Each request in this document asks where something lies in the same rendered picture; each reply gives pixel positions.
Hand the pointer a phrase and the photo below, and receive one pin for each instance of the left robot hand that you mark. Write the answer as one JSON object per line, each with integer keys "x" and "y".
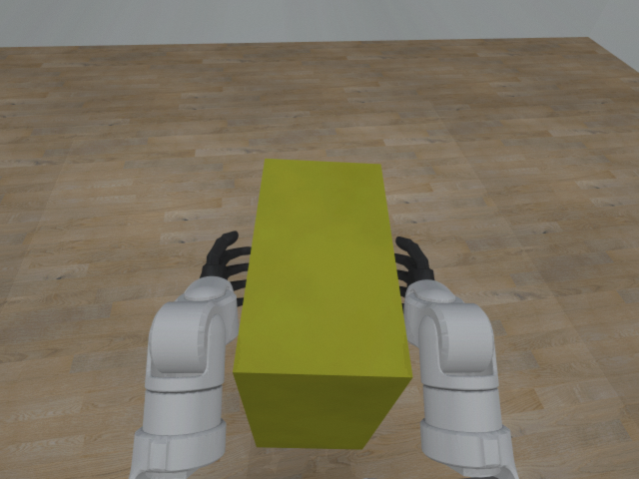
{"x": 218, "y": 257}

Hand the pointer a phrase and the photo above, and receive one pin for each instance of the left robot forearm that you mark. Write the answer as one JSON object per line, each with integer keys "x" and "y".
{"x": 182, "y": 426}

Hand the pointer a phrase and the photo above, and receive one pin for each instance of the carton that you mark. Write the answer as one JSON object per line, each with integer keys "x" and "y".
{"x": 322, "y": 352}

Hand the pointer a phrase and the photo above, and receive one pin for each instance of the right robot hand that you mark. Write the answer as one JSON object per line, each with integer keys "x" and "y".
{"x": 416, "y": 263}

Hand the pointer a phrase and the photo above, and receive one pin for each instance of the right robot forearm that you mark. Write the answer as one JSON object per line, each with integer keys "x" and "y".
{"x": 462, "y": 426}

